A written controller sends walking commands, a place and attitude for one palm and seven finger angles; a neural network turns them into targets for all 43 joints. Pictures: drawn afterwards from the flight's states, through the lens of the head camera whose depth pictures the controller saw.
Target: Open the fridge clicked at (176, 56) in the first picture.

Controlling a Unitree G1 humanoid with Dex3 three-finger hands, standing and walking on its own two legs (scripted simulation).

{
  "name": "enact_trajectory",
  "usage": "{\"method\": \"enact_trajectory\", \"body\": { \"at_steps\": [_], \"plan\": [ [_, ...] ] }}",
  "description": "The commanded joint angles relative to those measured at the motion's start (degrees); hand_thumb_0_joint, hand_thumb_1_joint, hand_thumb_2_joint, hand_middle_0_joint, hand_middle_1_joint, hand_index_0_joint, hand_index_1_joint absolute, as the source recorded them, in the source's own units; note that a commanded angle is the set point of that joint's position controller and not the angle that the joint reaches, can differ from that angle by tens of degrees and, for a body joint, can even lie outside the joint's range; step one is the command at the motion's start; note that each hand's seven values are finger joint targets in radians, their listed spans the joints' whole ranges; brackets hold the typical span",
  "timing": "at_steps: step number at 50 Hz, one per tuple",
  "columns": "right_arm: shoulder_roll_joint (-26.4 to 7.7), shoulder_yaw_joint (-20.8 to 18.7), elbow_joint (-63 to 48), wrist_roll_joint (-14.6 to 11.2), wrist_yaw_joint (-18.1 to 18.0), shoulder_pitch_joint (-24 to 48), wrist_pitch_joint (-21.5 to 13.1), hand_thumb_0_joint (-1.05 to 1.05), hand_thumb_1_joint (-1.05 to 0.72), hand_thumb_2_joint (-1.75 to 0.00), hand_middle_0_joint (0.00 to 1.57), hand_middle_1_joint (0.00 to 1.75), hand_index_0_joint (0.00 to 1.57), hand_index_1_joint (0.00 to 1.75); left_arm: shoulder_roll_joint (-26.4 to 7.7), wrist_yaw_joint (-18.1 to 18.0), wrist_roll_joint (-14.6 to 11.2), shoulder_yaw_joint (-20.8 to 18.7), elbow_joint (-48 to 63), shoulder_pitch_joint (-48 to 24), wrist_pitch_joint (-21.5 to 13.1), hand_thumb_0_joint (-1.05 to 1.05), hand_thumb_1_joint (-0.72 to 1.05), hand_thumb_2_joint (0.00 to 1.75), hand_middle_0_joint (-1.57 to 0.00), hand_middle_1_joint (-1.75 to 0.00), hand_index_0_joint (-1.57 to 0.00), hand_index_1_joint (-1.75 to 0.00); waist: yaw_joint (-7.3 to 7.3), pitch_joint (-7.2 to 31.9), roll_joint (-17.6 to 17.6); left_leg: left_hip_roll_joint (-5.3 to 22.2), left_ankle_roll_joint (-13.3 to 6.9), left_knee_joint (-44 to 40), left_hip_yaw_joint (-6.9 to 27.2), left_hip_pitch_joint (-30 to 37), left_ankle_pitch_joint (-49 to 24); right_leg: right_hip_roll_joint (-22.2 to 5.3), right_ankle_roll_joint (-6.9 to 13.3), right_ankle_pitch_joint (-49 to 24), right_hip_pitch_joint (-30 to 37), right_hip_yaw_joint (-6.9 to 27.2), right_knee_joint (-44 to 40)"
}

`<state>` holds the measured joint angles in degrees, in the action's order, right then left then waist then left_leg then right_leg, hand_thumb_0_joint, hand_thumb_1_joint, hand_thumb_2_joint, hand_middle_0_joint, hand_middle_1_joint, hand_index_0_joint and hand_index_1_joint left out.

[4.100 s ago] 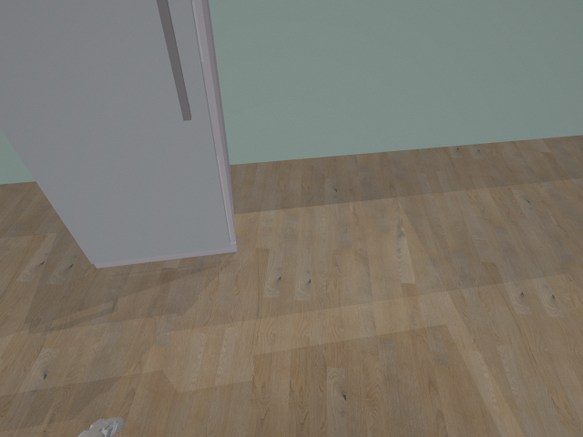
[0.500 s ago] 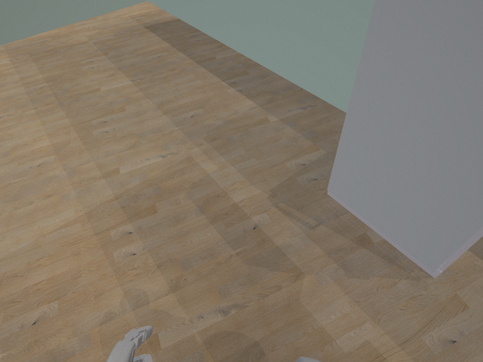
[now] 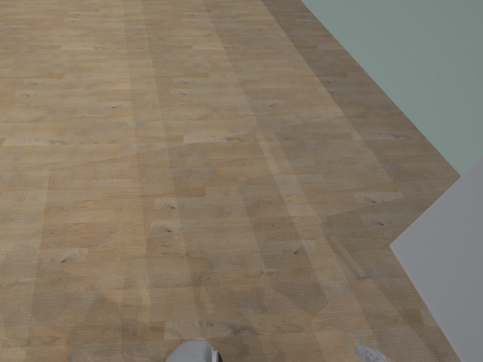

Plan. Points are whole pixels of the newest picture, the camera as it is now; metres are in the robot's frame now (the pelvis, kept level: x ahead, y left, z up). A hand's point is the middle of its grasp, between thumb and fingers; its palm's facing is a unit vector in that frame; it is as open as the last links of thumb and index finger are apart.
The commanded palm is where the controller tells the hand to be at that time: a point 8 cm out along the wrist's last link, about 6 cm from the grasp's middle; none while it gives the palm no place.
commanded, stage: turn to face it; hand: right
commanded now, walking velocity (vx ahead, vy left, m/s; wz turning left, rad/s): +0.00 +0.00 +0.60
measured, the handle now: out of the picture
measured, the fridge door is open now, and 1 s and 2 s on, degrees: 0 0 0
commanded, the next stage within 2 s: none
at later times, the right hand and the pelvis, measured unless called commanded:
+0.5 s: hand out of the picture +0.13 -0.23 -0.17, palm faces +0.12 +0.98 -0.15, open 7.4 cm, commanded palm none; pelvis +0.06 -0.05 +0.02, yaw -4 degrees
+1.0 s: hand out of the picture +0.11 -0.23 -0.13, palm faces +0.35 +0.90 -0.26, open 7.4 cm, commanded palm none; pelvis +0.04 +0.00 +0.01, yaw -20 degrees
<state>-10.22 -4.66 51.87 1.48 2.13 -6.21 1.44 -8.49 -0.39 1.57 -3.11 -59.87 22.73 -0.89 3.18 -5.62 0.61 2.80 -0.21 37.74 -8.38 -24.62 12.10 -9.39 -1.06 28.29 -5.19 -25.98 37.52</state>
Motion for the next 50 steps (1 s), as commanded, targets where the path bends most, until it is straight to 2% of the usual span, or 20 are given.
{"method": "enact_trajectory", "body": {
  "at_steps": [1,2,3,5,8,10,14,17,18,20,21,22,27,31,40,45,47,48,49,50],
  "plan": [
    [-17.96,-3.94,1.31,-1.17,-3.00,-19.73,-2.68,0.00,-0.90,-0.90,0.20,0.30,0.20,0.30,-7.04,-0.48,-1.38,-1.39,9.48,-3.65,-0.31,0.00,0.90,0.90,-0.20,-0.30,-0.20,-0.30,-9.94,22.13,-16.95,22.16,-15.44,-10.68,34.11,37.48,-52.96,3.64,-3.48,10.25,-29.61,16.10,40.94],
    [-16.17,-3.45,0.53,-1.42,-3.66,-16.65,-1.96,0.00,-0.90,-0.90,0.20,0.30,0.20,0.30,-7.30,-1.05,-1.45,-1.54,9.94,-5.84,0.37,0.00,0.90,0.90,-0.20,-0.30,-0.20,-0.30,-8.84,17.64,-9.44,21.44,-16.67,-11.54,28.96,32.69,-46.39,0.75,-3.08,7.07,-30.02,21.66,41.66],
    [-13.89,-2.79,-1.19,-1.19,-3.83,-12.35,-2.06,0.00,-0.90,-0.90,0.20,0.30,0.20,0.30,-6.01,-0.79,-1.15,-0.95,9.98,-6.36,0.65,0.00,0.90,0.90,-0.20,-0.30,-0.20,-0.30,-7.47,17.00,-10.23,18.26,-13.83,-13.42,27.41,29.19,-37.37,0.09,-3.11,2.64,-30.85,23.36,40.20],
    [-9.43,-1.32,-2.14,-0.91,-4.35,-5.94,-2.10,0.00,-0.90,-0.90,0.20,0.30,0.20,0.30,-5.80,-0.84,-0.53,-0.88,7.21,-6.04,1.62,0.00,0.90,0.90,-0.20,-0.30,-0.20,-0.30,-4.06,12.87,-3.50,14.27,-10.63,-16.10,20.55,17.67,-29.71,-0.13,-2.72,-3.22,-25.44,24.41,37.04],
    [-7.61,0.20,-1.47,-0.08,-4.41,-2.16,-2.81,0.00,-0.90,-0.90,0.20,0.30,0.20,0.30,-3.58,-0.86,-0.30,0.05,3.84,-0.04,2.91,0.00,0.90,0.90,-0.20,-0.30,-0.20,-0.30,0.13,10.37,-3.70,11.19,-8.73,-17.79,12.35,8.22,-26.07,1.71,-2.55,-6.10,-19.11,23.92,29.34],
    [-6.41,0.98,-0.32,0.13,-4.21,-1.72,-3.15,0.00,-0.90,-0.90,0.20,0.30,0.20,0.30,-2.48,-0.60,-0.57,0.52,2.83,1.08,2.82,0.00,0.90,0.90,-0.20,-0.30,-0.20,-0.30,0.59,9.56,-5.97,9.49,-7.96,-19.08,8.90,6.34,-19.88,2.58,-2.12,-7.32,-15.26,23.68,20.49],
    [-7.67,0.53,1.08,0.12,-3.95,-4.66,-2.40,0.00,-0.90,-0.90,0.20,0.30,0.20,0.30,-3.46,-0.18,-0.93,0.62,4.79,-5.54,2.06,0.00,0.90,0.90,-0.20,-0.30,-0.20,-0.30,-3.13,6.81,-9.71,11.72,-8.46,-18.03,9.15,11.16,-15.36,4.83,-2.00,-5.93,-15.49,21.35,7.23],
    [-8.64,-0.06,1.20,-0.34,-4.05,-5.01,-1.62,0.00,-0.90,-0.90,0.20,0.30,0.20,0.30,-4.60,0.13,-0.68,0.19,5.22,-5.41,1.95,0.00,0.90,0.90,-0.20,-0.30,-0.20,-0.30,-2.78,5.34,-7.26,12.52,-5.61,-13.50,7.08,9.09,-11.34,5.12,-1.68,-13.00,-10.33,20.49,-2.48],
    [-8.31,-0.05,0.75,-0.64,-4.01,-4.61,-1.17,0.00,-0.90,-0.90,0.20,0.30,0.20,0.30,-6.07,0.34,-0.64,-0.13,4.96,-3.84,1.83,0.00,0.90,0.90,-0.20,-0.30,-0.20,-0.30,-1.89,5.11,-3.02,11.73,-3.28,-9.73,5.13,6.10,-6.24,3.81,-0.99,-18.58,-6.81,22.31,-7.74],
    [-3.79,0.50,-1.74,-1.04,-3.69,-5.79,-0.34,0.00,-0.90,-0.90,0.20,0.30,0.20,0.30,-13.81,0.43,0.12,-1.70,6.46,-2.47,1.39,0.00,0.90,0.90,-0.20,-0.30,-0.20,-0.30,-1.90,2.87,20.75,0.88,3.35,10.03,-0.61,-3.55,18.61,-13.56,8.41,-35.79,-8.27,46.65,-20.78],
    [-5.18,0.24,-1.97,-0.35,-4.04,-2.66,0.02,0.00,-0.90,-0.90,0.20,0.30,0.20,0.30,-13.76,-0.44,0.54,-1.97,5.67,-2.33,1.40,0.00,0.90,0.90,-0.20,-0.30,-0.20,-0.30,-0.32,2.11,19.28,0.40,3.12,20.37,4.73,-4.32,21.77,-13.76,11.08,-35.60,-10.36,50.47,-23.57],
    [-5.73,-0.30,-1.46,-0.15,-3.96,-2.26,0.24,0.00,-0.90,-0.90,0.20,0.30,0.20,0.30,-12.51,-0.97,0.29,-1.68,5.71,-3.46,1.23,0.00,0.90,0.90,-0.20,-0.30,-0.20,-0.30,-1.42,1.55,16.56,1.71,2.95,24.21,7.82,-6.38,18.20,-10.97,10.10,-34.83,-10.41,47.54,-23.44],
    [-5.41,-0.79,-0.80,-0.44,-3.14,-2.86,-0.53,0.00,-0.90,-0.90,0.20,0.30,0.20,0.30,-11.71,-1.27,-0.20,-1.84,7.55,-4.84,0.30,0.00,0.90,0.90,-0.20,-0.30,-0.20,-0.30,-2.12,10.04,4.19,1.62,4.73,27.80,8.61,-8.91,9.54,-4.81,8.98,-45.55,1.48,39.14,-17.71],
    [-5.76,-0.96,-1.27,-0.55,-3.31,-1.81,-0.30,0.00,-0.90,-0.90,0.20,0.30,0.20,0.30,-12.37,-1.18,-0.43,-2.54,7.25,-2.79,0.37,0.00,0.90,0.90,-0.20,-0.30,-0.20,-0.30,-1.06,12.74,5.03,1.36,5.96,25.62,9.36,-9.67,8.90,-3.83,9.13,-46.63,5.97,40.69,-17.13],
    [-6.81,-0.68,-3.37,-1.03,-3.59,1.88,0.15,0.00,-0.90,-0.90,0.20,0.30,0.20,0.30,-14.31,-0.53,-0.03,-3.83,7.73,-4.20,1.76,0.00,0.90,0.90,-0.20,-0.30,-0.20,-0.30,0.11,10.27,7.61,-0.30,5.67,13.30,10.02,-3.89,12.99,-3.01,11.39,-33.12,-0.50,50.12,-18.53],
    [-7.22,-0.54,-3.41,-1.38,-3.93,-2.50,0.13,0.00,-0.90,-0.90,0.20,0.30,0.20,0.30,-15.43,-0.03,0.13,-4.39,9.42,-8.10,2.66,0.00,0.90,0.90,-0.20,-0.30,-0.20,-0.30,-1.85,9.73,9.32,-3.04,3.83,1.50,9.65,7.46,11.48,-0.13,9.93,-25.76,-9.33,53.23,-18.86],
    [-8.07,-0.97,-2.69,-1.49,-4.13,-6.32,-0.01,0.00,-0.90,-0.90,0.20,0.30,0.20,0.30,-15.21,0.31,-0.05,-4.56,10.34,-10.11,3.01,0.00,0.90,0.90,-0.20,-0.30,-0.20,-0.30,-3.57,9.73,8.80,-3.34,3.03,-7.51,8.46,15.98,6.27,2.48,7.24,-19.11,-15.25,52.23,-18.79],
    [-9.17,-1.37,-2.45,-1.36,-4.29,-8.58,-0.27,0.00,-0.90,-0.90,0.20,0.30,0.20,0.30,-14.15,0.50,-0.31,-4.53,10.84,-10.79,3.19,0.00,0.90,0.90,-0.20,-0.30,-0.20,-0.30,-4.80,9.81,6.36,-1.74,2.20,-15.45,9.08,22.73,3.29,4.89,4.80,-14.11,-20.56,50.25,-16.71],
    [-13.28,-2.28,-2.78,-0.55,-4.66,-9.62,-0.76,0.00,-0.90,-0.90,0.20,0.30,0.20,0.30,-11.05,0.76,-0.74,-4.31,11.37,-10.08,3.44,0.00,0.90,0.90,-0.20,-0.30,-0.20,-0.30,-5.35,9.89,-5.06,9.59,-1.39,-23.33,19.66,28.73,11.33,10.00,1.21,-4.39,-29.58,42.64,-5.23],
    [-17.43,-2.40,-4.41,0.22,-4.87,-7.17,-0.83,0.00,-0.90,-0.90,0.20,0.30,0.20,0.30,-9.12,0.59,-0.58,-3.97,12.73,-9.60,3.31,0.00,0.90,0.90,-0.20,-0.30,-0.20,-0.30,-5.10,7.23,-18.48,24.55,-7.13,-28.51,35.43,24.12,16.83,16.42,-2.28,2.53,-36.35,30.97,12.11]
  ]
}}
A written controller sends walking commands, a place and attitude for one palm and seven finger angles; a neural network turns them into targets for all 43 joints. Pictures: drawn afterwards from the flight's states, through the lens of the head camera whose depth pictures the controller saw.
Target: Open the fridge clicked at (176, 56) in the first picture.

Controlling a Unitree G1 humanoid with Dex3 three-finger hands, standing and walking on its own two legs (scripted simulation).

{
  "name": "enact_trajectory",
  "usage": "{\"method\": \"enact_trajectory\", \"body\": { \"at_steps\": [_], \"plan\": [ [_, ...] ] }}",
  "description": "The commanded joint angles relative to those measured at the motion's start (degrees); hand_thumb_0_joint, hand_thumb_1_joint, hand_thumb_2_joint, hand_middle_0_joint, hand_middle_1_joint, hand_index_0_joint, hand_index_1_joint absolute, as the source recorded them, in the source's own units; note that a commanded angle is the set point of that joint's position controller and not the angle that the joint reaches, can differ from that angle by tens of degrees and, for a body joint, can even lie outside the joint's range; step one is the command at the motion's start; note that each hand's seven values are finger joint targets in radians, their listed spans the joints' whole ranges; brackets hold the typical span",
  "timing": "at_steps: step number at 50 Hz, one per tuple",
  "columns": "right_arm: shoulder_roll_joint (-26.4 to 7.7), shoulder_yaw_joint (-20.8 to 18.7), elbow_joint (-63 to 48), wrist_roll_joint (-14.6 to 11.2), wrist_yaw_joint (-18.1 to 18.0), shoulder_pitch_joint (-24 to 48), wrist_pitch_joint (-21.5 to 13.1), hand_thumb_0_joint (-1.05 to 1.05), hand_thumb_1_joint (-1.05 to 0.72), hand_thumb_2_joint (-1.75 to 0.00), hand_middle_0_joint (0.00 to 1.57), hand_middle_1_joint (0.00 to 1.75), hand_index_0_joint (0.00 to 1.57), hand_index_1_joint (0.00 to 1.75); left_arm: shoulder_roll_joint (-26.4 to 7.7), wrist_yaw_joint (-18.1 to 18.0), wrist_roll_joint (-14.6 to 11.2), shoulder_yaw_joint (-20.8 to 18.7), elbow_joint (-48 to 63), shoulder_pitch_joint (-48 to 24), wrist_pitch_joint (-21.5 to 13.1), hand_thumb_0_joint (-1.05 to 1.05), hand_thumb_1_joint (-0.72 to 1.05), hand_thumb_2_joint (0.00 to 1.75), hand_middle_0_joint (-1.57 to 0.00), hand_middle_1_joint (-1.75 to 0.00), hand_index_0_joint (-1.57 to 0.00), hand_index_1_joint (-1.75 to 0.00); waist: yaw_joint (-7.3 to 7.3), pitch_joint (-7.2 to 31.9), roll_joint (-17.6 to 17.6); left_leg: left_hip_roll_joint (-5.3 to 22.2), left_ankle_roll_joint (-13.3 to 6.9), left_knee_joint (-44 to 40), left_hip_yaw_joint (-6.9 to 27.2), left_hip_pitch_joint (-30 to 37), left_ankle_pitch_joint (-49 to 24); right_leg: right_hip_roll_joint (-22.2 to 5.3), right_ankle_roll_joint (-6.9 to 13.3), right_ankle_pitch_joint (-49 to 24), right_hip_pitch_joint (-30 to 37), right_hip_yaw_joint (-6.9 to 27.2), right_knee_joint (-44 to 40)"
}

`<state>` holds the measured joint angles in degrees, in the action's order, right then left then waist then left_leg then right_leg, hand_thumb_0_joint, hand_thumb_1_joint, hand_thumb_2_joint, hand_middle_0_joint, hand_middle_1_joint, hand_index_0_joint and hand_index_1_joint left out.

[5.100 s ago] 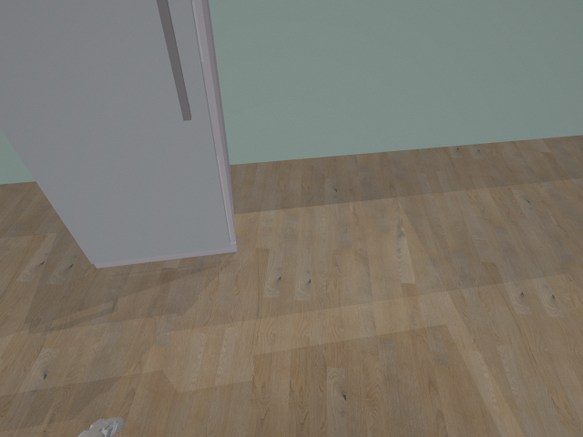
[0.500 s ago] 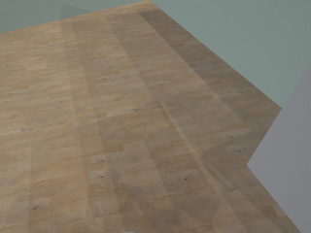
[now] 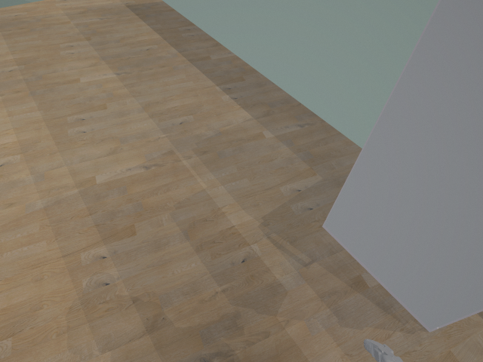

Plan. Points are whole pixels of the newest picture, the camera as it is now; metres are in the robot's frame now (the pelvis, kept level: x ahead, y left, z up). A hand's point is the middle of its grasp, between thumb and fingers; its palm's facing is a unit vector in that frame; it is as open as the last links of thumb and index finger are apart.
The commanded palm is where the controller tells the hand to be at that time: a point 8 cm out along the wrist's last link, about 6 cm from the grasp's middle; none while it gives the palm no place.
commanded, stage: turn to face it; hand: right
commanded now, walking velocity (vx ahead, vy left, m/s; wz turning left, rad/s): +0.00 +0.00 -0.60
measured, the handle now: out of the picture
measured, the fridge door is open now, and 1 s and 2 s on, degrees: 0 0 0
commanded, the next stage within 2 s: take the last steps up to it in 1.18 s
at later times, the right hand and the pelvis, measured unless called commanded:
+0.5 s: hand out of the picture -0.08 -0.23 -0.19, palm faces +0.39 +0.89 -0.24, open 7.4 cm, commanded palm none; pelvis -0.02 -0.03 -0.01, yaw -20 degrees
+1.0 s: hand out of the picture +0.02 -0.28 -0.13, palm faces +0.55 +0.79 -0.26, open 7.4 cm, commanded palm none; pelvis -0.01 -0.02 +0.00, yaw -35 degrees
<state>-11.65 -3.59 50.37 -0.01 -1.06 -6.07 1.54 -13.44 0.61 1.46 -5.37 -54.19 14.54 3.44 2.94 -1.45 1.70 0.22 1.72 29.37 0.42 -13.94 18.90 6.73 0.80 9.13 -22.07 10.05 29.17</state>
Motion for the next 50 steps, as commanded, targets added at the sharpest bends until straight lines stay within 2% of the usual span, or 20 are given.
{"method": "enact_trajectory", "body": {
  "at_steps": [1,2,5,7,11,14,18,21,22,23,24,25,26,28,31,38,41,45,49,50],
  "plan": [
    [-14.31,-2.60,-4.35,1.02,-1.89,-3.29,-0.59,0.00,-0.90,-0.90,0.20,0.30,0.20,0.30,-7.43,-0.29,0.44,-2.29,6.86,-2.98,-0.88,0.00,0.90,0.90,-0.20,-0.30,-0.20,-0.30,-3.59,0.25,-13.10,27.96,-10.15,-19.95,21.73,1.46,7.70,-3.87,-2.99,21.33,-14.72,-3.61,30.02],
    [-11.28,-2.02,-5.57,0.95,-1.71,1.58,-1.12,0.00,-0.90,-0.90,0.20,0.30,0.20,0.30,-6.87,0.26,0.62,-2.24,5.56,-0.54,-0.25,0.00,0.90,0.90,-0.20,-0.30,-0.20,-0.30,-0.30,-1.02,-10.32,22.83,-8.61,-19.56,14.79,-2.26,5.36,-4.91,-3.08,15.94,-12.68,-3.73,35.19],
    [-7.61,-0.83,-5.25,0.78,-1.11,2.45,-1.97,0.00,-0.90,-0.90,0.20,0.30,0.20,0.30,-5.93,1.08,0.25,-1.87,3.59,1.40,0.27,0.00,0.90,0.90,-0.20,-0.30,-0.20,-0.30,1.02,-3.80,-10.93,15.75,-5.89,-14.48,3.00,-2.21,-10.01,-7.10,-4.64,9.58,-12.41,-7.59,41.72],
    [-7.91,-0.77,-4.14,0.88,-1.00,-1.97,-2.39,0.00,-0.90,-0.90,0.20,0.30,0.20,0.30,-5.45,1.15,0.08,-1.43,3.92,-0.40,0.24,0.00,0.90,0.90,-0.20,-0.30,-0.20,-0.30,-0.79,-2.47,-11.36,15.56,-6.15,-12.18,0.25,3.11,-16.76,-7.66,-5.50,8.73,-13.64,-8.90,41.10],
    [-9.59,-1.11,-2.18,1.22,-1.03,-8.44,-2.26,0.00,-0.90,-0.90,0.20,0.30,0.20,0.30,-5.15,1.15,0.00,-0.83,5.41,-6.38,0.45,0.00,0.90,0.90,-0.20,-0.30,-0.20,-0.30,-3.93,-1.93,-11.38,18.24,-7.63,-10.56,-0.28,8.20,-22.36,-9.07,-6.32,11.68,-13.70,-10.48,35.12],
    [-11.10,-1.40,-1.39,1.60,-0.95,-10.86,-2.07,0.00,-0.90,-0.90,0.20,0.30,0.20,0.30,-4.72,1.17,-0.26,-0.10,6.23,-9.57,0.24,0.00,0.90,0.90,-0.20,-0.30,-0.20,-0.30,-5.15,-0.50,-12.86,19.42,-8.50,-8.36,-1.72,10.65,-29.88,-9.21,-6.13,14.89,-10.98,-12.47,27.29],
    [-13.28,-2.28,-0.99,1.80,-0.86,-11.25,-1.53,0.00,-0.90,-0.90,0.20,0.30,0.20,0.30,-4.14,1.17,-0.78,0.76,6.62,-10.08,-0.66,0.00,0.90,0.90,-0.20,-0.30,-0.20,-0.30,-5.85,2.58,-15.50,20.78,-8.10,-4.00,-4.55,11.64,-35.76,-8.50,-4.61,16.11,-2.91,-16.02,14.73],
    [-13.68,-2.52,-0.54,1.32,-0.52,-10.32,-1.19,0.00,-0.90,-0.90,0.20,0.30,0.20,0.30,-5.72,0.96,-0.65,0.46,5.89,-5.74,-1.48,0.00,0.90,0.90,-0.20,-0.30,-0.20,-0.30,-3.34,5.43,-13.29,19.33,-4.34,4.00,-9.22,9.88,-35.00,-7.26,-3.33,6.74,6.78,-17.75,0.31],
    [-12.98,-2.41,-0.98,0.77,-0.32,-10.03,-1.04,0.00,-0.90,-0.90,0.20,0.30,0.20,0.30,-8.66,0.93,-0.45,-0.31,4.82,-1.29,-2.11,0.00,0.90,0.90,-0.20,-0.30,-0.20,-0.30,-0.65,8.89,-7.26,18.15,-1.66,13.41,-11.22,3.76,-30.02,-9.74,-1.92,-4.18,17.43,-14.45,-6.13],
    [-9.24,-1.86,-3.24,0.30,0.19,-9.53,-0.98,0.00,-0.90,-0.90,0.20,0.30,0.20,0.30,-15.62,0.49,-0.14,-2.09,4.41,2.52,-2.80,0.00,0.90,0.90,-0.20,-0.30,-0.20,-0.30,1.50,11.52,10.98,10.02,3.06,26.79,-12.67,-14.56,1.06,-25.24,5.07,-27.19,30.11,5.44,-6.32],
    [-7.26,-0.73,-5.04,0.64,-0.05,-6.26,-0.59,0.00,-0.90,-0.90,0.20,0.30,0.20,0.30,-18.51,0.08,-1.03,-2.66,2.98,6.19,-2.48,0.00,0.90,0.90,-0.20,-0.30,-0.20,-0.30,2.77,12.51,15.13,7.41,3.95,34.35,-6.80,-21.10,20.30,-32.30,11.39,-48.04,30.82,10.92,-5.06],
    [-8.37,-0.81,-4.72,0.98,-0.52,-4.10,0.21,0.00,-0.90,-0.90,0.20,0.30,0.20,0.30,-16.95,-0.41,-1.04,-2.20,2.00,6.60,-2.29,0.00,0.90,0.90,-0.20,-0.30,-0.20,-0.30,2.86,11.28,10.90,8.85,3.30,36.87,-3.33,-20.31,18.35,-31.28,11.65,-45.99,28.53,6.26,-4.51],
    [-8.06,-1.14,-4.15,0.96,-0.64,-2.47,0.41,0.00,-0.90,-0.90,0.20,0.30,0.20,0.30,-14.85,-1.01,-0.72,-1.79,2.47,4.24,-2.58,0.00,0.90,0.90,-0.20,-0.30,-0.20,-0.30,2.58,7.90,11.32,8.79,3.57,38.68,-2.27,-21.04,14.92,-28.30,10.71,-43.02,24.22,5.66,-5.32],
    [-8.39,-1.63,-2.81,0.82,-0.08,-2.70,0.01,0.00,-0.90,-0.90,0.20,0.30,0.20,0.30,-11.79,-1.41,-0.33,-0.71,4.28,-1.57,-2.82,0.00,0.90,0.90,-0.20,-0.30,-0.20,-0.30,-0.06,3.86,8.10,8.06,3.85,39.19,-1.12,-19.96,8.64,-22.92,8.63,-38.37,19.41,1.79,-5.65],
    [-8.25,-1.73,-1.62,0.80,0.37,-5.28,0.12,0.00,-0.90,-0.90,0.20,0.30,0.20,0.30,-11.13,-1.28,-0.47,-0.32,5.22,-3.86,-3.25,0.00,0.90,0.90,-0.20,-0.30,-0.20,-0.30,-2.06,4.24,5.97,6.91,4.52,37.77,-1.53,-17.76,3.72,-19.71,7.03,-33.39,17.97,-0.37,-7.17],
    [-8.30,-1.62,-3.58,0.83,-0.12,-0.89,0.32,0.00,-0.90,-0.90,0.20,0.30,0.20,0.30,-10.96,-1.10,-0.32,-0.78,4.91,-0.87,-3.06,0.00,0.90,0.90,-0.20,-0.30,-0.20,-0.30,-1.16,3.70,6.18,5.56,5.48,31.86,0.29,-18.21,2.10,-18.83,8.50,-25.20,18.07,6.41,-8.77],
    [-7.51,-1.34,-5.09,0.63,-0.27,2.91,0.04,0.00,-0.90,-0.90,0.20,0.30,0.20,0.30,-10.83,-1.24,0.04,-1.07,4.50,1.31,-2.92,0.00,0.90,0.90,-0.20,-0.30,-0.20,-0.30,-0.05,3.30,5.75,4.43,5.13,26.72,0.69,-17.51,4.87,-19.21,9.76,-27.41,18.74,10.33,-7.79],
    [-6.69,-0.75,-5.88,0.22,-0.53,3.44,-0.35,0.00,-0.90,-0.90,0.20,0.30,0.20,0.30,-10.69,-1.34,0.19,-1.18,4.52,1.25,-2.56,0.00,0.90,0.90,-0.20,-0.30,-0.20,-0.30,-0.26,4.12,6.94,2.03,4.01,16.88,0.42,-10.76,6.69,-18.56,10.05,-30.27,16.15,13.44,-5.72],
    [-6.82,-0.86,-4.52,-0.10,-0.90,-2.93,-1.10,0.00,-0.90,-0.90,0.20,0.30,0.20,0.30,-10.07,-1.18,-0.21,-1.24,4.98,-0.95,-2.30,0.00,0.90,0.90,-0.20,-0.30,-0.20,-0.30,-3.40,6.35,5.62,0.65,2.65,-0.93,-0.48,3.49,-4.99,-15.02,6.66,-24.47,9.14,12.88,-1.72],
    [-8.62,-1.11,-3.99,0.17,-1.07,-4.84,-1.80,0.00,-0.90,-0.90,0.20,0.30,0.20,0.30,-8.58,-0.92,-0.66,-1.05,4.92,-0.44,-2.43,0.00,0.90,0.90,-0.20,-0.30,-0.20,-0.30,-4.19,7.36,1.02,3.29,2.23,-8.62,1.50,11.35,-11.28,-12.62,3.85,-16.53,4.21,11.03,1.39]
  ]
}}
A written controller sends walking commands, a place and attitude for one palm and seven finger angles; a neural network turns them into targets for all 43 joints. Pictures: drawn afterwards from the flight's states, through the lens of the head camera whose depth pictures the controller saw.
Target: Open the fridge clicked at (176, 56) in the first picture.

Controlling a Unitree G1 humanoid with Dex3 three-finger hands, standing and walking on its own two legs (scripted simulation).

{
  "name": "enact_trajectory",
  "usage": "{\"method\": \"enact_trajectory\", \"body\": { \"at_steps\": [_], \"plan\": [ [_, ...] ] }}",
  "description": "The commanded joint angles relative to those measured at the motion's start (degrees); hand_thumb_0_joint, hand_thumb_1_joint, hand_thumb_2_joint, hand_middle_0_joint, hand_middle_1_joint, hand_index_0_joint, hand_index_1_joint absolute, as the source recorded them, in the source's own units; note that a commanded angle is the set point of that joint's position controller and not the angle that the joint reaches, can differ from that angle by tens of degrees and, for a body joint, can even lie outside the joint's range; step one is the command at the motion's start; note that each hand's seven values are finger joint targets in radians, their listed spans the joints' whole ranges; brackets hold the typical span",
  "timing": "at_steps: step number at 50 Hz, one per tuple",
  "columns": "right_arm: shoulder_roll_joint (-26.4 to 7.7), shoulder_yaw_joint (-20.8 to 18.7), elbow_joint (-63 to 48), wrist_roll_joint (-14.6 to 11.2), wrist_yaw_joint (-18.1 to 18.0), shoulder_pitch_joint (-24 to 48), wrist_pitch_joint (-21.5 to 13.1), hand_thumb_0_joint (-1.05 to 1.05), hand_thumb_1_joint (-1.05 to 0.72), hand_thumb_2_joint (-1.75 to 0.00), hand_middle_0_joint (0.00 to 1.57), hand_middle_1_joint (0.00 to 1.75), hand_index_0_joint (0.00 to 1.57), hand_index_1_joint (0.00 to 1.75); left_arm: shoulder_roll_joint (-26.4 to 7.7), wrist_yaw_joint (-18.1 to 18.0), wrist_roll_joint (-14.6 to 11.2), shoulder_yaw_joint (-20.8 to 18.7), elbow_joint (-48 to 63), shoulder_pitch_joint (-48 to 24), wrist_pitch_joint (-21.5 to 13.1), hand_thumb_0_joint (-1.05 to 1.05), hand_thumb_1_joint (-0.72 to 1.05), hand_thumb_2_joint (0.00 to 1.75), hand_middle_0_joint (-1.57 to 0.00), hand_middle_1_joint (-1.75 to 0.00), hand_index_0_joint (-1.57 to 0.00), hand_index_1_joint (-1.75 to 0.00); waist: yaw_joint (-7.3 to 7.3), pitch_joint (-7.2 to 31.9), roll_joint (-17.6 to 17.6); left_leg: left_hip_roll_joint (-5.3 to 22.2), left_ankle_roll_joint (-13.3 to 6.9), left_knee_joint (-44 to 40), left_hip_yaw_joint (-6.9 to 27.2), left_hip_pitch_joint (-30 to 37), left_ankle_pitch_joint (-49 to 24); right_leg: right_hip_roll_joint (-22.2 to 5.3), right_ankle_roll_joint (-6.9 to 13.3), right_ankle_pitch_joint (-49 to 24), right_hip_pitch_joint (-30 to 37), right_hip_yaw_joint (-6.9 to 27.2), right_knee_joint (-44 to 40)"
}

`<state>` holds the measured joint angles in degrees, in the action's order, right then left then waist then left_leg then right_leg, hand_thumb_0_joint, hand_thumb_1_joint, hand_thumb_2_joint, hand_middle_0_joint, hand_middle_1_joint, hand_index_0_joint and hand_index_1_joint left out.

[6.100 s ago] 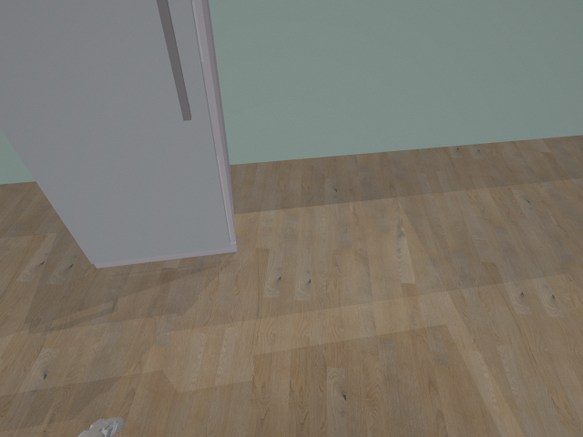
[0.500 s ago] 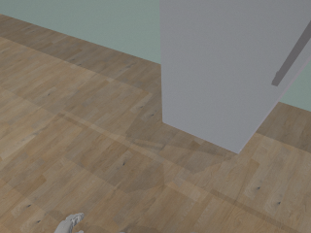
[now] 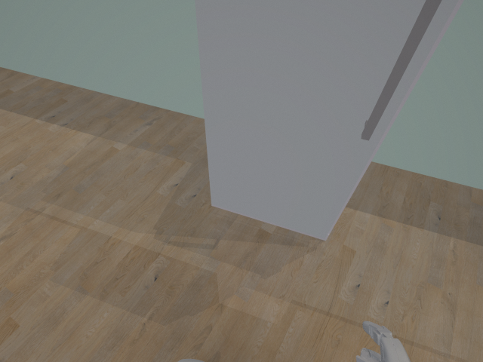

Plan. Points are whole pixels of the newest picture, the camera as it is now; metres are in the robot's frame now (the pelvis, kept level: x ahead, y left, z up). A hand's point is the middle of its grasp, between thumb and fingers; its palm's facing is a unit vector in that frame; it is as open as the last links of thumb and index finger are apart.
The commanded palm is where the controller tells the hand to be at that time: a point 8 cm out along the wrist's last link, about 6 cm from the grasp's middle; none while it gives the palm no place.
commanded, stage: turn to face it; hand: right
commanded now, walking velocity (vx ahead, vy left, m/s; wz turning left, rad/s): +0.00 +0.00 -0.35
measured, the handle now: (402, 56) +0.69 -0.25 +0.17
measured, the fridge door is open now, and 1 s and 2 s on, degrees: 0 0 0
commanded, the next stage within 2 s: take the last steps up to it in 0.18 s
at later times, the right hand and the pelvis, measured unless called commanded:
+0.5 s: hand out of the picture -0.09 -0.21 -0.19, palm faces +0.28 +0.94 -0.20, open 7.4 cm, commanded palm none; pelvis -0.02 -0.02 -0.01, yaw -11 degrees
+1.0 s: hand (359, 361) +0.18 -0.21 -0.18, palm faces +0.07 +0.98 -0.16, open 7.4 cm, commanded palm none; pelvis +0.11 -0.02 -0.01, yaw -7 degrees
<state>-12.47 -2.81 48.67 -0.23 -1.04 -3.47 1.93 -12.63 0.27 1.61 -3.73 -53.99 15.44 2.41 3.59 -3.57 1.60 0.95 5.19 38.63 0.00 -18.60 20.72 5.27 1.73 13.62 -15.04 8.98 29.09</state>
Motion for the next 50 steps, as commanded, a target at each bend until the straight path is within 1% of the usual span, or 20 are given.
{"method": "enact_trajectory", "body": {
  "at_steps": [1,2,3,5,7,14,17,19,21,22,23,24,25,26,28,32,41,46,48,50],
  "plan": [
    [-11.90,-2.68,-1.94,1.10,-1.55,-8.64,-2.75,0.00,-0.90,-0.90,0.20,0.30,0.20,0.30,-5.92,-0.27,-1.37,-2.10,4.99,0.31,-1.60,0.00,0.90,0.90,-0.20,-0.30,-0.20,-0.30,-4.94,10.88,-10.60,15.02,-4.87,-20.50,12.45,25.38,-18.17,-5.47,-1.23,-2.28,-13.27,4.29,9.98],
    [-14.62,-2.98,-2.18,1.46,-1.52,-9.89,-2.63,0.00,-0.90,-0.90,0.20,0.30,0.20,0.30,-5.18,-0.46,-1.02,-2.10,6.41,-0.29,-1.35,0.00,0.90,0.90,-0.20,-0.30,-0.20,-0.30,-5.52,9.64,-17.88,26.83,-11.77,-20.35,21.93,21.86,-27.81,0.12,-3.95,20.52,-18.18,-4.16,21.96],
    [-13.73,-2.56,-2.65,1.23,-1.46,-9.49,-2.26,0.00,-0.90,-0.90,0.20,0.30,0.20,0.30,-7.04,-0.53,-0.51,-2.72,5.90,-0.48,-0.59,0.00,0.90,0.90,-0.20,-0.30,-0.20,-0.30,-5.20,8.28,-12.27,26.83,-14.81,-20.55,18.94,13.99,-25.45,-2.19,-3.62,20.75,-15.59,-2.58,31.54],
    [-9.89,-2.28,-3.66,1.04,-1.67,-2.78,-2.00,0.00,-0.90,-0.90,0.20,0.30,0.20,0.30,-6.34,0.10,-0.20,-2.93,3.48,1.01,0.96,0.00,0.90,0.90,-0.20,-0.30,-0.20,-0.30,-2.09,2.88,-12.17,20.19,-12.48,-23.60,13.30,5.63,-11.37,-4.47,-3.80,14.16,-14.93,-2.94,38.82],
    [-7.44,-1.41,-3.34,1.11,-1.19,-2.07,-2.36,0.00,-0.90,-0.90,0.20,0.30,0.20,0.30,-5.82,0.67,-0.05,-2.39,2.07,1.27,1.12,0.00,0.90,0.90,-0.20,-0.30,-0.20,-0.30,-1.40,-0.32,-10.68,15.59,-10.85,-22.80,6.08,3.38,-12.53,-5.62,-4.43,8.26,-14.94,-5.22,40.89],
    [-9.04,-1.88,1.17,1.87,-1.13,-11.43,-2.64,0.00,-0.90,-0.90,0.20,0.30,0.20,0.30,-4.11,0.47,-0.61,-1.30,2.01,-4.38,0.97,0.00,0.90,0.90,-0.20,-0.30,-0.20,-0.30,-5.08,1.09,-12.36,17.04,-12.84,-21.14,3.72,8.84,-20.21,-6.69,-5.59,11.53,-11.70,-8.62,26.84],
    [-10.06,-2.21,3.46,2.18,-0.69,-14.56,-2.80,0.00,-0.90,-0.90,0.20,0.30,0.20,0.30,-2.91,0.71,-0.53,-0.44,2.16,-6.31,0.06,0.00,0.90,0.90,-0.20,-0.30,-0.20,-0.30,-6.64,2.55,-13.27,17.24,-12.59,-22.71,4.61,10.68,-11.06,-6.74,-4.85,12.44,-8.34,-11.36,17.47],
    [-10.16,-2.11,4.92,2.25,-0.35,-15.32,-2.90,0.00,-0.90,-0.90,0.20,0.30,0.20,0.30,-2.45,0.80,-0.51,-0.14,1.58,-4.84,-0.93,0.00,0.90,0.90,-0.20,-0.30,-0.20,-0.30,-6.23,3.10,-13.92,16.70,-12.30,-23.11,4.97,9.06,-3.14,-6.21,-3.70,12.32,-3.61,-13.13,10.34],
    [-9.21,-1.78,6.09,1.85,-0.05,-14.66,-2.72,0.00,-0.90,-0.90,0.20,0.30,0.20,0.30,-2.12,0.59,-0.37,0.14,-0.30,-0.32,-1.94,0.00,0.90,0.90,-0.20,-0.30,-0.20,-0.30,-3.89,3.23,-11.97,13.87,-10.07,-21.13,2.80,2.87,6.19,-5.18,-2.74,7.57,6.89,-15.02,-0.69],
    [-7.81,-1.34,6.35,1.32,0.14,-13.76,-2.46,0.00,-0.90,-0.90,0.20,0.30,0.20,0.30,-3.48,0.22,-0.46,-0.06,-1.94,3.56,-2.61,0.00,0.90,0.90,-0.20,-0.30,-0.20,-0.30,-1.80,4.20,-6.73,11.87,-7.99,-16.41,0.15,-3.26,9.55,-6.60,-2.36,5.57,15.09,-12.96,-7.06],
    [-4.17,-0.65,5.72,0.88,0.49,-13.58,-2.30,0.00,-0.90,-0.90,0.20,0.30,0.20,0.30,-7.65,-0.39,-0.04,-1.04,-3.41,7.60,-3.26,0.00,0.90,0.90,-0.20,-0.30,-0.20,-0.30,0.14,4.71,7.53,6.21,-5.04,-3.91,-4.66,-12.57,11.02,-17.24,0.84,13.92,21.13,1.51,-13.19],
    [-1.72,0.25,4.07,1.13,0.73,-11.35,-2.40,0.00,-0.90,-0.90,0.20,0.30,0.20,0.30,-12.52,-0.78,0.16,-1.88,-3.61,10.62,-3.17,0.00,0.90,0.90,-0.20,-0.30,-0.20,-0.30,1.72,0.99,18.40,1.67,-3.42,8.31,-8.99,-20.17,12.62,-27.53,5.23,21.28,19.13,15.12,-20.46],
    [-3.84,-0.21,3.35,1.59,0.95,-8.02,-2.51,0.00,-0.90,-0.90,0.20,0.30,0.20,0.30,-13.01,-0.96,0.07,-1.90,-3.28,10.07,-2.88,0.00,0.90,0.90,-0.20,-0.30,-0.20,-0.30,2.09,-3.08,11.48,4.06,-4.63,14.34,-3.62,-20.90,9.63,-30.12,7.33,24.03,13.22,15.68,-22.31],
    [-4.00,-0.50,5.07,2.27,0.93,-8.61,-2.00,0.00,-0.90,-0.90,0.20,0.30,0.20,0.30,-9.75,-1.28,0.19,-1.04,-3.51,7.21,-3.25,0.00,0.90,0.90,-0.20,-0.30,-0.20,-0.30,0.59,-5.40,11.84,4.81,-4.57,17.80,-1.82,-19.56,6.32,-27.06,5.91,24.80,8.72,12.33,-23.83],
    [-3.38,-0.72,8.02,2.19,1.87,-11.60,-2.07,0.00,-0.90,-0.90,0.20,0.30,0.20,0.30,-6.04,-1.79,-0.09,0.40,-2.86,3.61,-4.04,0.00,0.90,0.90,-0.20,-0.30,-0.20,-0.30,-1.66,-8.98,8.38,5.25,-4.32,21.74,-1.04,-18.73,-1.09,-22.91,4.24,15.04,6.02,4.63,-23.24],
    [-2.14,-0.69,10.97,1.84,2.09,-15.57,-2.02,0.00,-0.90,-0.90,0.20,0.30,0.20,0.30,-4.09,-2.30,-0.77,0.71,-4.28,6.16,-5.62,0.00,0.90,0.90,-0.20,-0.30,-0.20,-0.30,-3.20,-4.88,4.73,4.50,-2.86,24.08,-1.64,-18.53,-7.91,-19.92,3.71,-7.28,12.10,-4.43,-20.34],
    [-0.47,-0.49,8.11,1.51,2.56,-4.68,-1.80,0.00,-0.90,-0.90,0.20,0.30,0.20,0.30,-2.76,-3.16,-0.22,0.64,-8.91,14.39,-6.39,0.00,0.90,0.90,-0.20,-0.30,-0.20,-0.30,-0.91,-7.10,4.56,6.25,-2.96,14.60,-3.13,-24.46,-9.49,-23.05,6.88,-21.35,18.62,-6.04,-18.17],
    [0.79,-0.15,6.45,1.18,2.77,1.35,-2.65,0.00,-0.90,-0.90,0.20,0.30,0.20,0.30,-2.97,-3.05,0.49,0.46,-10.82,16.47,-6.07,0.00,0.90,0.90,-0.20,-0.30,-0.20,-0.30,0.45,-7.96,6.02,4.11,-5.51,2.52,-6.22,-17.24,-7.25,-22.74,6.14,-28.48,17.74,-8.41,-14.73],
    [0.37,-0.35,7.35,1.06,2.55,-2.11,-3.19,0.00,-0.90,-0.90,0.20,0.30,0.20,0.30,-3.87,-3.02,0.34,0.27,-10.92,15.26,-5.97,0.00,0.90,0.90,-0.20,-0.30,-0.20,-0.30,-1.71,-5.41,6.66,1.24,-7.14,-1.70,-8.39,-7.84,-5.67,-22.41,5.66,-39.59,15.76,-9.96,-9.70],
    [-2.16,-1.32,11.34,1.22,2.11,-14.74,-4.15,0.00,-0.90,-0.90,0.20,0.30,0.20,0.30,-4.39,-2.79,-0.23,-0.04,-10.86,13.38,-5.93,0.00,0.90,0.90,-0.20,-0.30,-0.20,-0.30,-7.69,2.00,2.89,-0.90,-8.28,-8.61,-9.05,10.22,-11.48,-19.80,3.12,-42.05,11.36,-12.55,4.11]
  ]
}}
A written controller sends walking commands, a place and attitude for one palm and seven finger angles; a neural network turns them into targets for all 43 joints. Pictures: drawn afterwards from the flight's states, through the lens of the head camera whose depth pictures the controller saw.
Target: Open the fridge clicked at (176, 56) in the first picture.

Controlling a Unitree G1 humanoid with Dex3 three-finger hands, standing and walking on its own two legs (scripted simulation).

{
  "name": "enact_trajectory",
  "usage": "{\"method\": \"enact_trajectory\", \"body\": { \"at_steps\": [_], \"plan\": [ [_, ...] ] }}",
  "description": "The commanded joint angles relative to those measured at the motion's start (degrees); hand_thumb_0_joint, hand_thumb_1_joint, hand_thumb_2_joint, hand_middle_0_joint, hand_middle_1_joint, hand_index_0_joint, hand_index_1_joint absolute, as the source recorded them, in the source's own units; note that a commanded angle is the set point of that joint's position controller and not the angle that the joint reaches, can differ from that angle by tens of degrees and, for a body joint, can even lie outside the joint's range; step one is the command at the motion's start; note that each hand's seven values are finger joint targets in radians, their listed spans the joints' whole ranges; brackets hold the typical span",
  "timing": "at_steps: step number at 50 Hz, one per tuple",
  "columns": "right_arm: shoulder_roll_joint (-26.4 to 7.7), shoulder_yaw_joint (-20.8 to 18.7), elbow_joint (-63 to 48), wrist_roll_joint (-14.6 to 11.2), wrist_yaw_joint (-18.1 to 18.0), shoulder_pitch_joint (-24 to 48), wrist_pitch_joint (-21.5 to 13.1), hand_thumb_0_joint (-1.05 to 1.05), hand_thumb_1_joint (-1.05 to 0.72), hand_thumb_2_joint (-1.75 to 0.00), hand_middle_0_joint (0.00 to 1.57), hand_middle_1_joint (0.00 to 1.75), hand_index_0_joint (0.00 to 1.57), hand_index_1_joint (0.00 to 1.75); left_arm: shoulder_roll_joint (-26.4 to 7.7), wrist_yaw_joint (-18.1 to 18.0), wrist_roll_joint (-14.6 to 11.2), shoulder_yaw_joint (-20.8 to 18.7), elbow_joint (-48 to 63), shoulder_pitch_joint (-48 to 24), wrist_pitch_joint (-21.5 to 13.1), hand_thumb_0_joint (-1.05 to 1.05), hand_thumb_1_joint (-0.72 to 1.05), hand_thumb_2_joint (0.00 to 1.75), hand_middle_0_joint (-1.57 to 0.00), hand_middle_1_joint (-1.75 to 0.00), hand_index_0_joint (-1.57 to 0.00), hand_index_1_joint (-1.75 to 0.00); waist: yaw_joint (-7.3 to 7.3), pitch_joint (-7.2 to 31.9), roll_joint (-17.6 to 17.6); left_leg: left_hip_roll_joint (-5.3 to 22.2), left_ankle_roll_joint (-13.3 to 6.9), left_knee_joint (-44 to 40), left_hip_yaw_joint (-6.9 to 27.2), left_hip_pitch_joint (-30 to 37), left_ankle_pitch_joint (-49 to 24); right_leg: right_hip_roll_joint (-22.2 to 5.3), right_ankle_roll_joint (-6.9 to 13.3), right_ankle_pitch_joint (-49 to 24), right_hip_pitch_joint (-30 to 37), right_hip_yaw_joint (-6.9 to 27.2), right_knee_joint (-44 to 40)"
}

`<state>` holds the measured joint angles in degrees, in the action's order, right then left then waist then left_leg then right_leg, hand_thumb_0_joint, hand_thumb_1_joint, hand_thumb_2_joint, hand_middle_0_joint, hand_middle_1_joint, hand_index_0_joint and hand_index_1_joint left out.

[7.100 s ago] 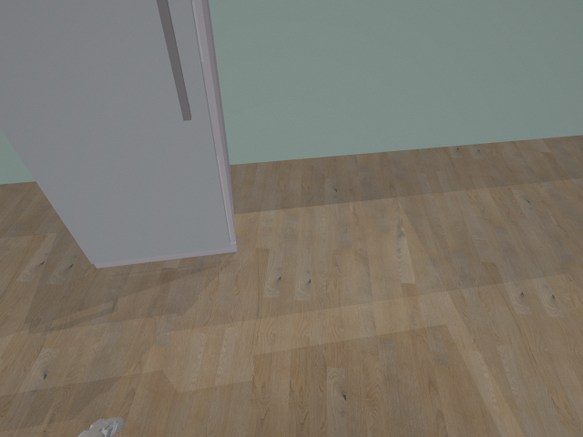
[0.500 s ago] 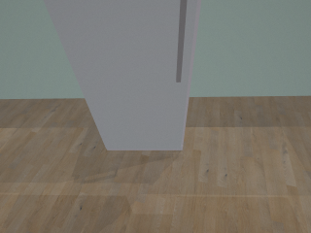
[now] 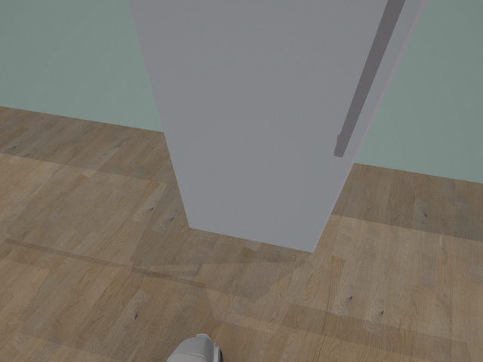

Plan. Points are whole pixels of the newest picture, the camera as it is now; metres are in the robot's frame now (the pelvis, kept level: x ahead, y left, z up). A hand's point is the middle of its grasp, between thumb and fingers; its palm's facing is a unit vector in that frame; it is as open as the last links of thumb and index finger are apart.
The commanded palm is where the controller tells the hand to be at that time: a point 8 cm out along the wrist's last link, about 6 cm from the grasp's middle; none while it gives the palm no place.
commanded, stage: take the last steps up to it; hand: right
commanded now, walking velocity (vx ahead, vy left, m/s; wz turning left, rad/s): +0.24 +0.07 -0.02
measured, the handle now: (367, 68) +0.61 -0.15 +0.18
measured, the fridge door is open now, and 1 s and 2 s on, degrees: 0 0 0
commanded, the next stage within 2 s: come to a stop and stand still in 0.22 s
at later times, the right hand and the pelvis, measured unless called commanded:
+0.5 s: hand out of the picture +0.14 -0.14 -0.18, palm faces +0.12 +0.98 -0.13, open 7.3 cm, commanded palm none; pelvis +0.15 +0.02 +0.00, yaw -1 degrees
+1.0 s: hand out of the picture +0.09 -0.10 -0.15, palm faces +0.06 +0.97 -0.24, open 7.4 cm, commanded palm none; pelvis +0.08 +0.08 +0.02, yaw +1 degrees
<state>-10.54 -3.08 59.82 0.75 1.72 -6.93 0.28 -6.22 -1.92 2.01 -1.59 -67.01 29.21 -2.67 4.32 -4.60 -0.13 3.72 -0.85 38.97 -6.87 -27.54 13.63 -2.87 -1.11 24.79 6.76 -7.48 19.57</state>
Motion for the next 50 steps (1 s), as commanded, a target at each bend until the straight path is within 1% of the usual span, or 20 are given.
{"method": "enact_trajectory", "body": {
  "at_steps": [1,2,3,6,10,17,20,22,25,27,32,35,38,40,41,42,43,45,47,50],
  "plan": [
    [-7.58,-2.09,2.56,0.74,-1.12,-19.40,-3.29,0.00,-0.90,-0.90,0.20,0.30,0.20,0.30,-9.71,0.03,-1.26,-2.04,2.62,-0.48,-1.02,0.00,0.90,0.90,-0.20,-0.30,-0.20,-0.30,-11.96,8.61,0.17,2.24,-4.66,-9.58,4.45,33.53,-7.25,-8.41,3.85,-41.73,-20.82,1.63,26.23],
    [-12.99,-3.52,3.89,0.74,-1.91,-25.23,-3.77,0.00,-0.90,-0.90,0.20,0.30,0.20,0.30,-5.48,0.35,-2.06,-1.40,4.03,2.10,-1.18,0.00,0.90,0.90,-0.20,-0.30,-0.20,-0.30,-12.54,16.43,-14.73,18.69,-11.34,-14.44,27.52,45.63,-15.03,1.29,1.35,0.84,-34.78,-0.42,45.78],
    [-14.68,-3.48,3.88,-0.42,-2.19,-25.33,-3.49,0.00,-0.90,-0.90,0.20,0.30,0.20,0.30,-6.60,0.25,-2.32,-1.36,5.43,-1.19,-0.74,0.00,0.90,0.90,-0.20,-0.30,-0.20,-0.30,-12.25,17.11,-11.58,22.05,-14.26,-19.84,32.79,41.29,-14.85,1.59,2.86,9.85,-36.81,6.52,55.88],
    [-8.08,-1.59,-0.57,-0.18,-2.88,-8.96,-2.97,0.00,-0.90,-0.90,0.20,0.30,0.20,0.30,-4.52,1.02,-1.22,-1.91,5.92,-5.78,0.59,0.00,0.90,0.90,-0.20,-0.30,-0.20,-0.30,-6.28,2.03,-3.29,17.45,-10.86,-26.43,22.60,16.79,7.81,-4.86,2.98,-1.11,-37.63,8.18,57.22],
    [-3.54,0.25,-0.80,0.47,-3.18,-5.70,-3.99,0.00,-0.90,-0.90,0.20,0.30,0.20,0.30,-2.01,1.30,-0.47,-1.57,5.02,-1.83,2.40,0.00,0.90,0.90,-0.20,-0.30,-0.20,-0.30,-1.32,0.32,-4.00,11.74,-7.82,-27.74,8.29,7.20,-5.84,-4.93,1.06,-4.97,-31.11,5.75,44.81],
    [-4.17,0.20,0.69,0.47,-3.10,-9.77,-4.16,0.00,-0.90,-0.90,0.20,0.30,0.20,0.30,-2.06,1.80,-0.74,-0.72,8.26,-11.20,1.32,0.00,0.90,0.90,-0.20,-0.30,-0.20,-0.30,-3.86,1.77,-5.50,10.98,-9.06,-23.35,7.26,14.89,-20.09,-3.29,-0.59,-8.01,-28.98,2.76,22.61],
    [-2.71,1.12,1.51,-0.03,-3.65,-10.02,-3.11,0.00,-0.90,-0.90,0.20,0.30,0.20,0.30,-2.96,1.02,-1.11,-0.02,6.36,-10.18,0.71,0.00,0.90,0.90,-0.20,-0.30,-0.20,-0.30,-3.08,4.30,-2.11,6.93,-4.72,-14.73,4.34,15.22,-26.57,-2.37,-0.97,-24.67,-16.83,3.67,6.86],
    [-0.94,1.61,1.57,-0.72,-4.27,-13.65,-2.10,0.00,-0.90,-0.90,0.20,0.30,0.20,0.30,-8.46,0.15,-1.28,-0.49,6.27,-9.13,0.07,0.00,0.90,0.90,-0.20,-0.30,-0.20,-0.30,-4.15,8.12,8.06,2.58,0.64,-11.51,2.82,13.23,-11.66,-11.71,3.47,-58.99,-9.02,10.93,7.29],
    [-2.13,1.53,1.89,-0.29,-4.66,-15.14,-0.09,0.00,-0.90,-0.90,0.20,0.30,0.20,0.30,-10.73,-0.94,-1.72,-1.12,7.16,-13.66,1.54,0.00,0.90,0.90,-0.20,-0.30,-0.20,-0.30,-4.87,3.93,15.05,0.88,2.40,-5.57,2.01,13.10,6.36,-16.05,8.90,-64.86,-12.87,13.77,3.47],
    [-3.44,0.70,0.93,-0.23,-4.46,-14.22,0.86,0.00,-0.90,-0.90,0.20,0.30,0.20,0.30,-11.52,-1.62,-1.44,-1.77,7.56,-13.22,2.13,0.00,0.90,0.90,-0.20,-0.30,-0.20,-0.30,-4.00,4.25,13.45,0.04,2.31,6.29,4.52,8.55,18.00,-18.70,12.04,-67.97,-11.36,15.97,1.01],
    [-2.29,-0.70,-1.50,0.30,-4.15,-12.52,1.83,0.00,-0.90,-0.90,0.20,0.30,0.20,0.30,-13.55,-1.53,-0.85,-3.89,10.10,-16.51,3.40,0.00,0.90,0.90,-0.20,-0.30,-0.20,-0.30,-3.50,11.36,3.66,-1.15,2.83,20.76,7.44,1.89,18.27,-19.22,14.17,-57.92,-7.83,13.32,4.07],
    [-1.56,-0.92,-2.78,0.40,-3.81,-12.74,2.01,0.00,-0.90,-0.90,0.20,0.30,0.20,0.30,-13.07,-0.92,-0.69,-4.28,11.52,-18.97,3.47,0.00,0.90,0.90,-0.20,-0.30,-0.20,-0.30,-4.10,13.02,5.35,-0.99,3.05,17.43,6.31,4.89,16.19,-17.33,12.54,-45.60,-12.32,11.27,3.18],
    [-0.15,-0.56,-2.37,0.34,-3.60,-14.75,1.83,0.00,-0.90,-0.90,0.20,0.30,0.20,0.30,-12.41,0.20,-0.43,-4.19,12.02,-21.97,3.84,0.00,0.90,0.90,-0.20,-0.30,-0.20,-0.30,-5.08,10.38,10.81,-0.77,2.33,5.81,3.23,13.24,12.70,-14.66,9.82,-18.27,-22.40,11.02,-1.29],
    [-0.46,-0.37,0.23,0.59,-3.49,-20.84,1.11,0.00,-0.90,-0.90,0.20,0.30,0.20,0.30,-11.34,0.80,-0.56,-3.87,11.74,-23.17,4.39,0.00,0.90,0.90,-0.20,-0.30,-0.20,-0.30,-7.87,7.83,8.87,-1.66,1.94,-7.15,0.95,23.41,6.00,-10.25,5.56,3.89,-32.24,9.52,-0.94],
    [-2.64,-0.51,0.95,1.22,-3.58,-23.20,0.81,0.00,-0.90,-0.90,0.20,0.30,0.20,0.30,-8.71,1.07,-0.95,-3.41,11.90,-22.55,4.91,0.00,0.90,0.90,-0.20,-0.30,-0.20,-0.30,-8.56,5.86,0.43,1.30,1.51,-16.54,4.82,24.69,10.27,-5.35,2.53,9.34,-36.83,6.38,5.00],
    [-7.42,-0.80,-0.15,1.85,-3.73,-21.00,0.36,0.00,-0.90,-0.90,0.20,0.30,0.20,0.30,-4.61,1.55,-1.56,-2.60,13.08,-22.73,5.85,0.00,0.90,0.90,-0.20,-0.30,-0.20,-0.30,-7.93,0.87,-15.41,13.37,-2.50,-30.43,24.07,14.00,33.33,0.87,-1.25,7.51,-39.52,2.73,19.04],
    [-10.36,-0.70,-3.61,1.37,-3.97,-14.09,0.97,0.00,-0.90,-0.90,0.20,0.30,0.20,0.30,-6.46,1.94,-1.06,-3.22,14.66,-24.75,6.48,0.00,0.90,0.90,-0.20,-0.30,-0.20,-0.30,-7.73,-5.38,-16.66,19.99,-5.62,-39.21,32.45,-1.25,43.52,0.68,-0.91,4.08,-36.99,6.03,28.71],
    [-11.26,-1.47,-5.96,1.33,-4.43,-5.53,0.05,0.00,-0.90,-0.90,0.20,0.30,0.20,0.30,-7.56,2.44,-0.62,-3.54,12.76,-20.89,7.18,0.00,0.90,0.90,-0.20,-0.30,-0.20,-0.30,-4.14,-6.99,-12.56,19.04,-4.84,-40.81,31.67,-10.13,41.74,0.22,-0.37,-2.45,-32.38,8.95,39.04],
    [-9.19,-0.92,-5.63,0.92,-3.94,-4.17,-0.76,0.00,-0.90,-0.90,0.20,0.30,0.20,0.30,-8.04,2.89,-0.04,-3.72,9.50,-13.80,6.53,0.00,0.90,0.90,-0.20,-0.30,-0.20,-0.30,-2.00,-6.49,-9.44,13.54,-2.01,-34.87,20.49,-3.80,27.18,0.48,-0.57,-9.26,-33.91,7.72,42.41],
    [-8.22,-0.88,-3.50,0.55,-3.69,-11.88,-1.68,0.00,-0.90,-0.90,0.20,0.30,0.20,0.30,-8.17,3.20,-0.11,-3.43,9.17,-12.29,4.95,0.00,0.90,0.90,-0.20,-0.30,-0.20,-0.30,-5.22,-1.63,-6.99,11.95,-2.09,-29.80,15.62,13.56,12.96,1.17,-1.58,-11.59,-39.04,5.58,39.58]
  ]
}}
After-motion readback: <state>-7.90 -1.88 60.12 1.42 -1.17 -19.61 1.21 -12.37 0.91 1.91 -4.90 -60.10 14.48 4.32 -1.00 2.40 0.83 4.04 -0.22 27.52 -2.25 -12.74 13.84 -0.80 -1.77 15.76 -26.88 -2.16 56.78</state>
